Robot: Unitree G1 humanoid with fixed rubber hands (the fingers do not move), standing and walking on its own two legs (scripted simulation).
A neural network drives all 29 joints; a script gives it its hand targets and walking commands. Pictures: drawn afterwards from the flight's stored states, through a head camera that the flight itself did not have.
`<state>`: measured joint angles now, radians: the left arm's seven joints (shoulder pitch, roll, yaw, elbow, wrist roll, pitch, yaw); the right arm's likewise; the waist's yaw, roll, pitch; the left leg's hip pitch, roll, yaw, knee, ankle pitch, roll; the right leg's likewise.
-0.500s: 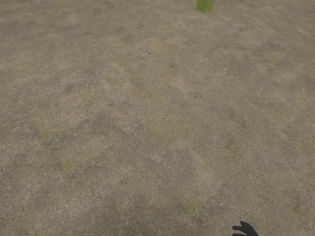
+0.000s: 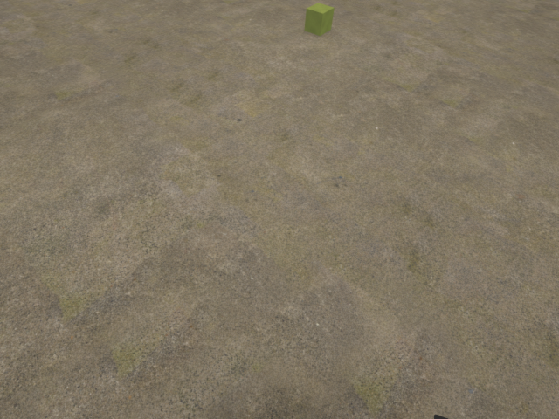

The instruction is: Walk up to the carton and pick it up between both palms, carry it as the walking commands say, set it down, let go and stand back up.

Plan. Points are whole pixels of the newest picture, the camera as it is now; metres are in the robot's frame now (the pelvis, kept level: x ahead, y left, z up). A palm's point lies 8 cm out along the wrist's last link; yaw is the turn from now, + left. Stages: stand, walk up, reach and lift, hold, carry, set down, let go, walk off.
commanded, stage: walk up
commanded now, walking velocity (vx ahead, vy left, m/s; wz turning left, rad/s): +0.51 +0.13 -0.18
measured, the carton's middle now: (319, 19) +3.24 -0.26 -0.66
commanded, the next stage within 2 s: none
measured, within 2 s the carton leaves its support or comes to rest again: neither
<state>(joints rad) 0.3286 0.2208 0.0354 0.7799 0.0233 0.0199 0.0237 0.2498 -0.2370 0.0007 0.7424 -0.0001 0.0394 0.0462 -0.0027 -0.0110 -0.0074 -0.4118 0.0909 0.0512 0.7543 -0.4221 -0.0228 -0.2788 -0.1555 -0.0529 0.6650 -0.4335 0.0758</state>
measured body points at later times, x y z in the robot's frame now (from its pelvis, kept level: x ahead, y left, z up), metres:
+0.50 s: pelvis +0.22 +0.04 +0.01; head +0.26 +0.07 +0.45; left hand +0.42 +0.25 -0.12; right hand +0.10 -0.20 -0.10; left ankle +0.01 +0.12 -0.71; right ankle +0.25 -0.12 -0.68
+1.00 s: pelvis +0.50 +0.05 +0.01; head +0.54 +0.06 +0.46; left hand +0.56 +0.29 -0.14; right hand +0.59 -0.20 -0.11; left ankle +0.50 +0.16 -0.71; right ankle +0.36 -0.08 -0.63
